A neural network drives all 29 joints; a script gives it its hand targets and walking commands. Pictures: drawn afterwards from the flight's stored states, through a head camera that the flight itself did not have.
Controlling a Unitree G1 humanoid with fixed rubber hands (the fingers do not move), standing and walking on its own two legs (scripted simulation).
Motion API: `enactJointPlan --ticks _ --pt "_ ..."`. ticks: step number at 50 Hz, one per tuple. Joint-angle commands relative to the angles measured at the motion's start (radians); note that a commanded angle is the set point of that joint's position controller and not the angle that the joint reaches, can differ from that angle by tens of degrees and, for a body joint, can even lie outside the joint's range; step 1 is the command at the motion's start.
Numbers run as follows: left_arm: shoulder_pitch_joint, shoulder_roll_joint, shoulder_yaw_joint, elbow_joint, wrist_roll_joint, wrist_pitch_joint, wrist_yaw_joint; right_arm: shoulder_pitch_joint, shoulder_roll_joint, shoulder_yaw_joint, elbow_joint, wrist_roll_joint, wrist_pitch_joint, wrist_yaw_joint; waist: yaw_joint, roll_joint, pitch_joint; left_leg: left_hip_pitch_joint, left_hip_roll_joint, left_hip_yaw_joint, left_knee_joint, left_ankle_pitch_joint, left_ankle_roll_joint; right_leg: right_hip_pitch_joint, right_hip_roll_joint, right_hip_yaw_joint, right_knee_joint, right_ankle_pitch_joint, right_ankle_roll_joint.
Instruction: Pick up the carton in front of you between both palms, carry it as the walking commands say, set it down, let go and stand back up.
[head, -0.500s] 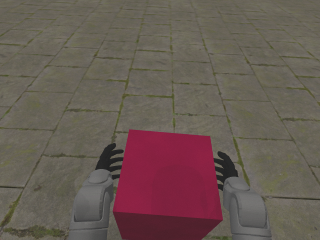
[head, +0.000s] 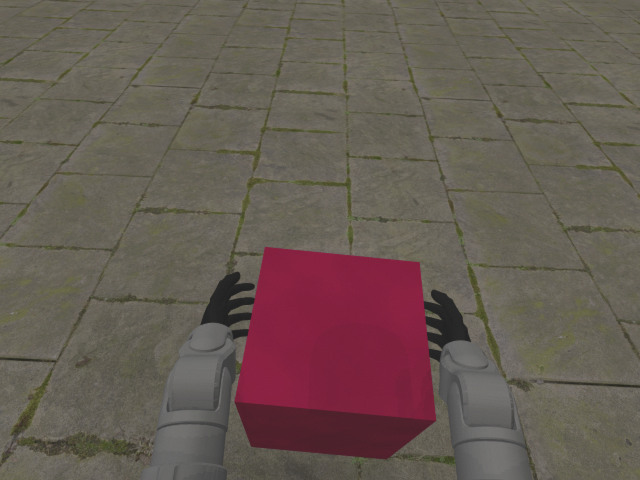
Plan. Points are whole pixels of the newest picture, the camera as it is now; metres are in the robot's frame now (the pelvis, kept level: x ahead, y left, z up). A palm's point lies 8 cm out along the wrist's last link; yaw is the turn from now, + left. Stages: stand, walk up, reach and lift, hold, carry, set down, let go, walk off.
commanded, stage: carry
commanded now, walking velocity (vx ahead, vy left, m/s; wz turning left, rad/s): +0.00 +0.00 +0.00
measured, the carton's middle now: (330, 360) +0.30 +0.00 -0.05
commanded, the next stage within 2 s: hold in 1.74 s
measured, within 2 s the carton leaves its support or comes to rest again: neither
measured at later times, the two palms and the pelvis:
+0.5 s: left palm (220, 343) +0.27 +0.14 +0.04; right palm (463, 361) +0.26 -0.16 +0.04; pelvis -0.02 -0.01 +0.00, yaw +0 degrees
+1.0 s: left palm (226, 344) +0.27 +0.13 +0.04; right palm (470, 363) +0.26 -0.16 +0.04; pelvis -0.02 -0.02 +0.00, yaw +0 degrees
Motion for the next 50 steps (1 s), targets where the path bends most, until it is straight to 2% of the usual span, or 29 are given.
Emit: enactJointPlan --ticks 1,2,4,6,9,10,12,14,15,18,19,20,21,22,24,26,27,30,32,33,36,38,41,43,44,45,48,49,50 --pt "-0.327 -0.902 -0.554 -0.024 -0.207 0.004 -0.223 -0.482 0.850 0.561 -0.123 0.245 -0.038 0.243 0.005 0.044 -0.228 0.221 0.110 -0.129 -0.045 0.344 -0.033 -0.069 -0.094 0.084 -0.059 0.304 -0.018" --pt "-0.368 -0.898 -0.547 -0.048 -0.222 -0.005 -0.222 -0.442 0.827 0.540 -0.066 0.218 -0.028 0.242 0.005 0.018 -0.227 0.186 0.123 -0.145 -0.070 0.342 -0.026 -0.042 -0.097 0.067 -0.051 0.268 -0.021" --pt "-0.366 -0.922 -0.590 -0.047 -0.254 -0.005 -0.231 -0.463 0.873 0.582 -0.118 0.256 -0.037 0.244 0.002 0.012 -0.254 0.204 0.123 -0.141 -0.061 0.302 -0.024 -0.037 -0.101 0.078 -0.059 0.256 -0.025" --pt "-0.376 -0.928 -0.593 -0.037 -0.244 -0.001 -0.234 -0.505 0.873 0.570 -0.135 0.264 -0.044 0.251 0.000 0.059 -0.262 0.235 0.123 -0.138 -0.083 0.234 -0.037 -0.057 -0.102 0.098 -0.078 0.193 -0.031" --pt "-0.409 -0.906 -0.558 -0.042 -0.236 -0.006 -0.233 -0.489 0.876 0.556 -0.112 0.231 -0.032 0.248 0.002 -0.012 -0.238 0.197 0.113 -0.151 -0.105 0.116 -0.028 -0.063 -0.095 0.095 -0.096 0.138 -0.030" --pt "-0.355 -0.927 -0.576 -0.025 -0.241 0.003 -0.235 -0.496 0.886 0.565 -0.121 0.251 -0.031 0.246 0.000 0.052 -0.243 0.221 0.119 -0.154 -0.110 0.128 -0.026 -0.064 -0.093 0.094 -0.091 0.153 -0.033" --pt "-0.386 -0.919 -0.575 -0.054 -0.240 0.000 -0.235 -0.494 0.865 0.583 -0.132 0.244 -0.028 0.244 0.000 0.005 -0.262 0.205 0.122 -0.164 -0.088 0.216 -0.021 -0.029 -0.093 0.088 -0.088 0.189 -0.023" --pt "-0.367 -0.918 -0.579 -0.004 -0.227 0.013 -0.238 -0.531 0.868 0.579 -0.155 0.250 -0.041 0.247 -0.001 0.015 -0.250 0.235 0.117 -0.143 -0.065 0.272 -0.019 -0.064 -0.095 0.098 -0.086 0.246 -0.031" --pt "-0.338 -0.909 -0.554 0.008 -0.225 0.011 -0.239 -0.489 0.873 0.551 -0.106 0.241 -0.028 0.248 -0.001 0.045 -0.263 0.230 0.122 -0.129 -0.072 0.235 -0.025 -0.060 -0.100 0.104 -0.097 0.244 -0.030" --pt "-0.376 -0.932 -0.568 -0.027 -0.238 0.000 -0.234 -0.497 0.872 0.584 -0.119 0.247 -0.028 0.244 0.005 -0.018 -0.255 0.188 0.122 -0.136 -0.086 0.276 -0.024 -0.042 -0.095 0.087 -0.059 0.199 -0.024" --pt "-0.367 -0.924 -0.579 -0.035 -0.249 0.004 -0.237 -0.478 0.855 0.557 -0.099 0.247 -0.019 0.241 0.004 0.046 -0.253 0.210 0.126 -0.151 -0.062 0.244 -0.023 -0.041 -0.091 0.104 -0.081 0.210 -0.023" --pt "-0.389 -0.904 -0.567 -0.026 -0.243 0.003 -0.235 -0.481 0.864 0.557 -0.085 0.234 -0.030 0.246 0.008 0.018 -0.246 0.205 0.124 -0.135 -0.063 0.246 -0.024 -0.069 -0.095 0.100 -0.079 0.270 -0.031" --pt "-0.382 -0.917 -0.568 -0.007 -0.228 0.008 -0.236 -0.492 0.863 0.545 -0.105 0.242 -0.031 0.249 0.005 0.038 -0.277 0.198 0.121 -0.143 -0.069 0.235 -0.033 -0.031 -0.091 0.103 -0.070 0.243 -0.032" --pt "-0.366 -0.919 -0.572 -0.032 -0.227 0.003 -0.232 -0.513 0.877 0.580 -0.126 0.252 -0.029 0.245 -0.003 0.023 -0.234 0.193 0.133 -0.154 -0.079 0.247 -0.023 -0.055 -0.095 0.105 -0.081 0.228 -0.033" --pt "-0.360 -0.883 -0.511 0.011 -0.207 0.013 -0.234 -0.489 0.863 0.513 -0.083 0.218 -0.020 0.245 0.001 -0.014 -0.254 0.213 0.142 -0.148 -0.092 0.153 -0.017 -0.089 -0.096 0.112 -0.111 0.187 -0.030" --pt "-0.388 -0.902 -0.545 -0.029 -0.216 0.004 -0.237 -0.480 0.844 0.524 -0.088 0.217 -0.025 0.241 0.002 0.069 -0.247 0.186 0.132 -0.180 -0.106 0.123 -0.020 -0.045 -0.084 0.111 -0.095 0.137 -0.034" --pt "-0.402 -0.916 -0.563 -0.014 -0.236 0.003 -0.240 -0.502 0.883 0.546 -0.073 0.249 -0.023 0.247 0.004 0.005 -0.228 0.183 0.131 -0.164 -0.111 0.133 -0.025 -0.068 -0.094 0.113 -0.094 0.161 -0.036" --pt "-0.390 -0.926 -0.584 -0.015 -0.234 0.005 -0.236 -0.528 0.877 0.572 -0.146 0.259 -0.045 0.247 -0.001 0.065 -0.274 0.212 0.134 -0.143 -0.071 0.217 -0.031 -0.043 -0.100 0.112 -0.107 0.244 -0.038" --pt "-0.368 -0.923 -0.561 0.003 -0.240 0.006 -0.237 -0.502 0.883 0.585 -0.107 0.253 -0.025 0.249 0.001 -0.017 -0.261 0.194 0.135 -0.152 -0.089 0.184 -0.030 -0.036 -0.089 0.097 -0.098 0.231 -0.036" --pt "-0.404 -0.895 -0.565 -0.032 -0.231 0.007 -0.235 -0.501 0.876 0.548 -0.082 0.242 -0.020 0.251 0.002 -0.022 -0.207 0.195 0.115 -0.136 -0.083 0.222 -0.038 -0.094 -0.093 0.099 -0.097 0.250 -0.032" --pt "-0.368 -0.925 -0.545 0.033 -0.217 0.016 -0.244 -0.538 0.865 0.566 -0.104 0.248 -0.022 0.250 0.000 0.050 -0.233 0.198 0.127 -0.142 -0.069 0.185 -0.033 -0.061 -0.108 0.120 -0.116 0.254 -0.042" --pt "-0.397 -0.912 -0.555 -0.027 -0.225 0.005 -0.240 -0.497 0.876 0.552 -0.076 0.235 -0.025 0.250 0.005 -0.008 -0.243 0.199 0.129 -0.152 -0.083 0.229 -0.036 -0.050 -0.082 0.090 -0.094 0.236 -0.039" --pt "-0.384 -0.916 -0.545 -0.018 -0.232 0.005 -0.243 -0.481 0.888 0.559 -0.080 0.241 -0.019 0.248 0.001 0.039 -0.251 0.217 0.122 -0.134 -0.075 0.216 -0.040 -0.072 -0.087 0.101 -0.103 0.266 -0.033" --pt "-0.401 -0.921 -0.597 -0.034 -0.252 0.002 -0.240 -0.491 0.886 0.574 -0.108 0.248 -0.024 0.243 0.004 0.011 -0.251 0.201 0.127 -0.153 -0.061 0.245 -0.036 -0.029 -0.089 0.102 -0.083 0.287 -0.027" --pt "-0.391 -0.902 -0.559 -0.003 -0.223 0.007 -0.241 -0.489 0.872 0.547 -0.088 0.232 -0.024 0.246 0.004 0.008 -0.254 0.226 0.124 -0.127 -0.064 0.252 -0.041 -0.063 -0.093 0.100 -0.078 0.283 -0.031" --pt "-0.373 -0.900 -0.542 -0.002 -0.209 0.011 -0.238 -0.477 0.876 0.517 -0.069 0.229 -0.025 0.250 0.007 0.045 -0.236 0.206 0.121 -0.149 -0.081 0.271 -0.037 -0.085 -0.093 0.096 -0.073 0.233 -0.040" --pt "-0.393 -0.937 -0.560 0.002 -0.236 0.004 -0.243 -0.517 0.867 0.561 -0.130 0.235 -0.026 0.243 0.006 -0.005 -0.263 0.193 0.125 -0.143 -0.074 0.242 -0.027 -0.049 -0.093 0.101 -0.076 0.262 -0.040" --pt "-0.383 -0.927 -0.583 -0.050 -0.242 0.000 -0.240 -0.498 0.900 0.578 -0.106 0.259 -0.019 0.245 0.002 0.039 -0.273 0.211 0.126 -0.129 -0.070 0.257 -0.035 -0.044 -0.099 0.092 -0.071 0.274 -0.040" --pt "-0.363 -0.929 -0.555 -0.023 -0.233 0.006 -0.239 -0.498 0.877 0.575 -0.130 0.250 -0.023 0.241 0.004 0.025 -0.263 0.184 0.126 -0.145 -0.055 0.286 -0.029 -0.037 -0.092 0.094 -0.069 0.299 -0.036"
